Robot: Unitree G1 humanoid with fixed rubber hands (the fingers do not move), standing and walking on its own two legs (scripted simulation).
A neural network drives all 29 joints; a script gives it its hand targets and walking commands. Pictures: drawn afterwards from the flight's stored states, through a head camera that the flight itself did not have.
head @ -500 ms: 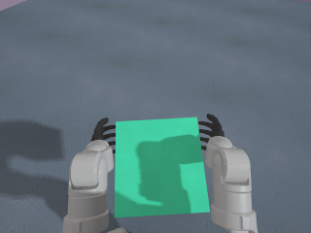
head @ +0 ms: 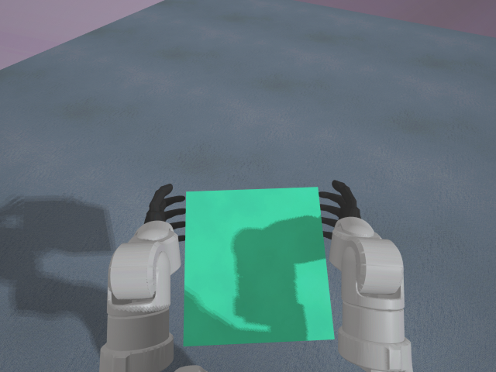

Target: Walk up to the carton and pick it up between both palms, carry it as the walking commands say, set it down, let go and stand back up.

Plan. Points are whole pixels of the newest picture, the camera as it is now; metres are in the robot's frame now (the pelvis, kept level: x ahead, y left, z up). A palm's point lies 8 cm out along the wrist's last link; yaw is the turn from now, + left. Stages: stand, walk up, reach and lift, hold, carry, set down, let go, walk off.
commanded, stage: carry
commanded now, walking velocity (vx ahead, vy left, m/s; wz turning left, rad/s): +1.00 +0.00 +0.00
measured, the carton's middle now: (253, 262) +0.31 -0.01 -0.02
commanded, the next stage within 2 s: none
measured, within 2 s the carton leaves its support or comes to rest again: neither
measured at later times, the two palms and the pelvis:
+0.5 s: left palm (210, 74) +0.79 +0.10 +0.09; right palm (316, 73) +0.77 -0.18 +0.10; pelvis +0.48 -0.02 +0.00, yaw -3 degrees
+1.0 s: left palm (227, 13) +1.25 +0.06 +0.08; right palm (302, 13) +1.23 -0.21 +0.09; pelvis +0.95 -0.04 -0.01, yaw -5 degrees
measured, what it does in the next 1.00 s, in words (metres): walks ahead: left foot, then right foot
